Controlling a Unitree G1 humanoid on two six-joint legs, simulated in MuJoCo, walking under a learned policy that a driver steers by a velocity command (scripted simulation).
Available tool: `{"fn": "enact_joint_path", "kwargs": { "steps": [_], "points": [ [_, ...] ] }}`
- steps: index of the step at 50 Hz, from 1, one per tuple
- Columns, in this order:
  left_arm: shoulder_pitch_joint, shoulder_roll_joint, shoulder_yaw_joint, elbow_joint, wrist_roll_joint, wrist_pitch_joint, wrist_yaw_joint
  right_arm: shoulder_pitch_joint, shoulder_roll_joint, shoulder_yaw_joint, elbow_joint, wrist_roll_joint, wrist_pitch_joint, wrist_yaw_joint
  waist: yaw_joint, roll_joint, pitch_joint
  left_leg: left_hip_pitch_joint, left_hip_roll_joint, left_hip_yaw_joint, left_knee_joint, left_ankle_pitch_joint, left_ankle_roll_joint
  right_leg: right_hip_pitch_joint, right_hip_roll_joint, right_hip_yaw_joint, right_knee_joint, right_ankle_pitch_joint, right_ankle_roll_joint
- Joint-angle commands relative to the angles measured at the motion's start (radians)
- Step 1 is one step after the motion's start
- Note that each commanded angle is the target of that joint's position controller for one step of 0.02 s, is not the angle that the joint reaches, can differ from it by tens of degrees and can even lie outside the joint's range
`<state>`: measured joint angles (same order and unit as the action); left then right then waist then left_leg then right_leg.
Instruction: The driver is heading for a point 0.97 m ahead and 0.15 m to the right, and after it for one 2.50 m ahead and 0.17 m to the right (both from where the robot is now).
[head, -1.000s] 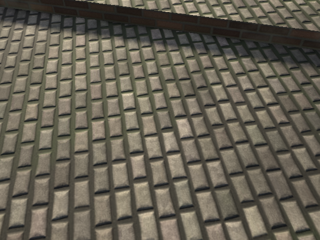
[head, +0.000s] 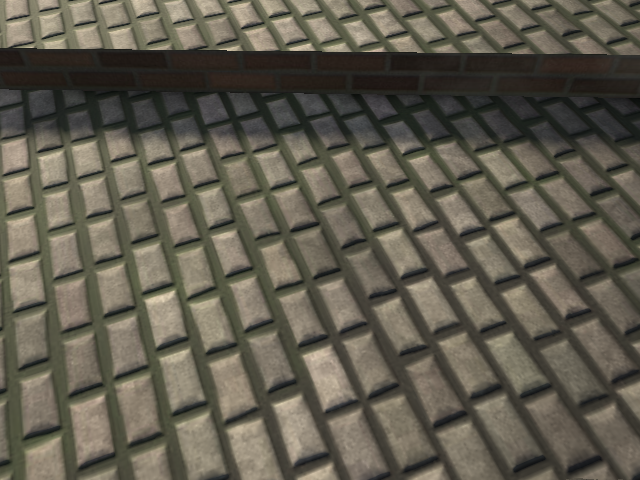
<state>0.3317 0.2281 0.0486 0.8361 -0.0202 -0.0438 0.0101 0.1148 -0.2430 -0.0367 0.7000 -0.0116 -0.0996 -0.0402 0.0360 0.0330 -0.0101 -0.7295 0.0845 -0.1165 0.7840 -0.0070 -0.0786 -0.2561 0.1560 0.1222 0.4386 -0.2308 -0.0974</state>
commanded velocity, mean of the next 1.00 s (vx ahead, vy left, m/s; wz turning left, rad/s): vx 0.31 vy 0.00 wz -0.47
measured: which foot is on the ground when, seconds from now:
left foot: up 0.00-0.12, down 0.14-0.62, up 0.64-1.00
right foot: down 0.00-0.14, up 0.16-0.60, down 0.62-1.00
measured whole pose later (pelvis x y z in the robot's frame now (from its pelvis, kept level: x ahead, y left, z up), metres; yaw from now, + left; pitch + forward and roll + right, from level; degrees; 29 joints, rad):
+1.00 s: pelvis +0.39 -0.05 -0.01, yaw -27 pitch +2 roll -1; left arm 0.14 0.22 0.05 0.72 0.03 0.00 0.00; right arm 0.15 -0.26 -0.05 0.75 0.00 0.00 -0.03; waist 0.01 0.04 0.02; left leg -0.46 0.08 -0.06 0.73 -0.25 -0.05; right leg -0.35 0.11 0.03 0.47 -0.15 -0.07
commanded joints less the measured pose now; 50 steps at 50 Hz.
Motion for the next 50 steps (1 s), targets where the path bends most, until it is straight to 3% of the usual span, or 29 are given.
{"fn": "enact_joint_path", "kwargs": {
  "steps": [1,4,6,7,8,9,10,11,12,13,14,17,22,25,28,29,30,31,32,33,34,35,36,37,39,42,44,47,50],
  "points": [
    [-0.008,0.158,0.050,-0.070,-0.019,-0.005,0.020,-0.049,-0.046,-0.014,-0.079,0.021,-0.002,0.010,0.000,-0.102,-0.034,0.247,-0.070,0.046,-0.185,0.079,-0.004,-0.101,-0.237,0.222,-0.141,0.189,-0.155],
    [0.025,0.153,0.056,-0.071,-0.019,0.011,0.018,-0.089,-0.098,-0.037,-0.100,0.023,-0.020,0.026,0.001,-0.106,-0.038,0.286,-0.091,0.021,-0.301,-0.044,0.043,0.025,-0.256,0.325,-0.051,0.072,-0.123],
    [0.008,0.124,0.048,-0.087,-0.007,0.010,0.014,0.026,-0.131,-0.058,-0.076,0.022,-0.032,0.026,-0.068,-0.109,-0.088,0.510,-0.057,0.021,-0.346,-0.081,0.101,-0.021,-0.209,0.308,0.068,0.074,-0.079],
    [-0.013,0.070,0.031,-0.107,0.004,0.000,0.005,0.177,-0.181,-0.075,-0.056,0.008,-0.034,0.018,-0.138,-0.032,-0.192,0.770,0.087,-0.098,-0.325,-0.102,0.164,-0.159,-0.144,0.212,0.312,-0.007,-0.035],
    [0.097,0.036,0.013,-0.137,-0.018,-0.012,0.003,0.293,-0.260,-0.099,-0.017,-0.001,-0.024,0.021,-0.113,0.284,-0.326,1.078,0.311,-0.498,-0.386,-0.299,0.326,-0.462,-0.025,0.070,0.612,-0.307,0.024],
    [0.072,0.131,0.028,-0.128,-0.016,-0.015,0.004,0.302,-0.197,-0.092,-0.023,0.020,-0.019,0.024,-0.139,0.229,-0.286,1.076,0.346,-0.638,-0.436,-0.511,0.334,-0.607,-0.103,0.064,0.769,-0.332,0.047],
    [-0.016,0.183,0.046,-0.137,-0.011,-0.013,0.004,0.260,-0.147,-0.077,-0.039,0.015,-0.013,0.019,-0.158,0.134,-0.170,0.985,0.303,-0.519,-0.455,-0.487,0.297,-0.654,-0.132,0.061,0.828,-0.236,0.059],
    [-0.069,0.174,0.050,-0.148,-0.003,-0.006,0.006,0.200,-0.133,-0.070,-0.049,0.004,-0.005,0.018,-0.136,0.062,-0.095,0.871,0.259,-0.392,-0.469,-0.352,0.270,-0.630,-0.167,0.027,0.825,-0.158,0.070],
    [-0.098,0.162,0.052,-0.159,0.004,-0.003,0.004,0.152,-0.110,-0.064,-0.044,0.000,0.000,0.019,-0.110,0.048,-0.039,0.772,0.220,-0.301,-0.492,-0.239,0.262,-0.607,-0.192,0.021,0.783,-0.106,0.075],
    [-0.096,0.145,0.055,-0.162,0.001,0.004,-0.001,0.127,-0.092,-0.058,-0.041,-0.004,0.000,0.021,-0.081,0.062,-0.013,0.695,0.190,-0.223,-0.520,-0.173,0.247,-0.558,-0.217,0.015,0.749,-0.085,0.076],
    [-0.085,0.124,0.053,-0.164,-0.007,0.011,-0.005,0.111,-0.082,-0.057,-0.034,0.002,-0.003,0.027,-0.062,0.081,0.003,0.640,0.167,-0.164,-0.549,-0.139,0.239,-0.519,-0.226,-0.004,0.720,-0.078,0.079],
    [-0.120,0.087,0.047,-0.186,0.002,0.026,-0.008,0.108,-0.109,-0.068,-0.003,0.011,-0.014,0.032,-0.048,0.077,0.009,0.600,0.169,-0.049,-0.608,-0.024,0.257,-0.510,-0.240,-0.021,0.642,0.004,0.094],
    [-0.240,0.065,0.036,-0.212,0.007,0.014,-0.029,0.107,-0.148,-0.082,0.034,0.013,-0.002,0.020,-0.064,0.043,0.032,0.614,0.141,0.148,-0.588,0.187,0.224,-0.451,-0.230,-0.070,0.366,0.244,0.093],
    [-0.314,0.060,0.036,-0.240,0.011,0.010,-0.051,0.134,-0.177,-0.090,0.058,0.026,0.016,0.007,-0.085,0.054,0.021,0.622,0.139,0.223,-0.525,0.309,0.201,-0.341,-0.196,-0.136,0.239,0.294,0.083],
    [-0.297,0.105,0.057,-0.258,0.011,0.017,-0.066,0.124,-0.218,-0.105,0.058,0.048,0.028,0.001,-0.054,0.085,-0.012,0.696,0.162,0.241,-0.400,0.480,0.175,-0.260,-0.156,-0.171,0.172,0.161,0.039],
    [-0.238,0.129,0.070,-0.245,0.013,0.019,-0.067,0.112,-0.229,-0.110,0.053,0.057,0.031,-0.003,-0.020,0.087,-0.040,0.709,0.156,0.251,-0.310,0.560,0.161,-0.184,-0.126,-0.192,0.129,0.141,0.017],
    [-0.118,0.174,0.095,-0.213,0.014,0.018,-0.063,0.106,-0.220,-0.107,0.049,0.062,0.032,-0.003,0.044,0.054,-0.093,0.675,0.121,0.275,-0.145,0.547,0.133,-0.021,-0.090,-0.202,0.046,0.213,-0.015],
    [-0.013,0.244,0.120,-0.194,0.015,0.022,-0.042,0.139,-0.189,-0.096,0.039,0.037,0.026,0.000,0.086,-0.039,-0.162,0.486,0.066,0.289,0.123,0.291,0.075,0.229,-0.158,-0.084,0.031,0.491,-0.068],
    [-0.035,0.343,0.122,-0.215,0.023,0.023,-0.021,0.253,-0.059,-0.053,0.006,-0.038,0.018,0.019,-0.028,-0.327,-0.271,0.108,-0.078,0.250,0.513,-0.717,0.009,0.557,-0.437,0.290,0.167,1.034,-0.237],
    [-0.012,0.319,0.108,-0.258,0.034,0.022,-0.027,0.277,-0.135,-0.046,-0.002,-0.001,0.002,0.037,0.027,-0.262,-0.521,0.044,-0.118,0.019,0.694,-0.741,0.011,0.629,-0.558,0.570,0.032,0.730,-0.384],
    [-0.053,0.259,0.093,-0.266,0.033,0.022,-0.030,0.144,-0.189,-0.060,-0.019,0.036,0.003,0.039,0.059,-0.143,-0.416,-0.008,-0.078,-0.002,0.685,-0.606,0.028,0.537,-0.483,0.455,-0.024,0.565,-0.321],
    [-0.127,0.207,0.077,-0.265,0.012,0.023,-0.025,0.096,-0.182,-0.056,-0.029,0.032,0.014,0.028,0.032,-0.088,-0.292,-0.036,-0.042,0.019,0.610,-0.506,0.030,0.410,-0.436,0.350,-0.040,0.485,-0.260],
    [-0.176,0.163,0.060,-0.270,0.002,0.027,-0.020,0.086,-0.176,-0.056,-0.012,0.014,0.030,0.012,0.003,-0.037,-0.216,0.004,-0.009,0.026,0.546,-0.456,0.020,0.273,-0.399,0.283,-0.057,0.488,-0.222],
    [-0.205,0.156,0.056,-0.269,0.008,0.030,-0.016,0.095,-0.183,-0.060,-0.015,0.006,0.047,0.003,-0.029,-0.052,-0.177,0.078,0.004,0.026,0.494,-0.431,0.017,0.148,-0.376,0.242,-0.078,0.506,-0.210],
    [-0.224,0.161,0.055,-0.261,0.030,0.028,-0.016,0.121,-0.159,-0.058,-0.011,0.006,0.067,0.000,-0.063,-0.087,-0.155,0.179,-0.006,0.052,0.431,-0.416,0.014,0.011,-0.345,0.185,-0.096,0.579,-0.202],
    [-0.215,0.174,0.057,-0.236,0.031,0.025,-0.005,0.116,-0.116,-0.044,-0.007,0.001,0.077,-0.009,-0.067,-0.097,-0.170,0.221,-0.017,0.065,0.275,-0.362,0.002,-0.021,-0.320,0.123,-0.088,0.625,-0.187],
    [-0.230,0.156,0.048,-0.228,0.032,0.035,0.003,0.102,-0.100,-0.036,-0.002,0.005,0.086,-0.007,-0.064,-0.109,-0.180,0.268,-0.009,0.062,0.176,-0.291,0.001,-0.035,-0.307,0.099,-0.100,0.479,-0.165],
    [-0.228,0.098,0.023,-0.197,0.050,0.036,0.001,0.072,-0.088,-0.027,0.009,0.015,0.097,0.004,-0.042,-0.140,-0.146,0.394,0.002,0.062,0.020,-0.217,0.011,-0.094,-0.304,0.077,-0.141,0.194,-0.141],
    [-0.224,0.117,0.020,-0.168,0.048,0.033,-0.007,0.050,-0.109,-0.032,-0.001,0.014,0.095,0.014,-0.047,-0.135,-0.075,0.467,-0.029,0.102,-0.161,-0.217,0.048,-0.104,-0.307,0.089,-0.114,-0.008,-0.108]
  ]
}}
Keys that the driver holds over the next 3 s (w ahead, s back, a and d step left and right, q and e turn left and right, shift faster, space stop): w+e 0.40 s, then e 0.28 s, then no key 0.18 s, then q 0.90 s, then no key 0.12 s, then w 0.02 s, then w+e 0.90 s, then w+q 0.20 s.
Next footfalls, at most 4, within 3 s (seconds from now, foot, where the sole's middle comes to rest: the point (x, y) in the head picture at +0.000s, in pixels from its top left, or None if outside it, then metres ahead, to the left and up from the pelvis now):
0.14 left None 0.24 0.15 -0.77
0.62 right None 0.44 -0.17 -0.77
1.04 left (328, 454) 0.53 0.05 -0.78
1.60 left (305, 474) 0.48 0.10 -0.77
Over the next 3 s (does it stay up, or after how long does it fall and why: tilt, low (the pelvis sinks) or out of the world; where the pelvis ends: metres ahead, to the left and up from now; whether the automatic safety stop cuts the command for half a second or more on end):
stays up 0.86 -0.11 -0.02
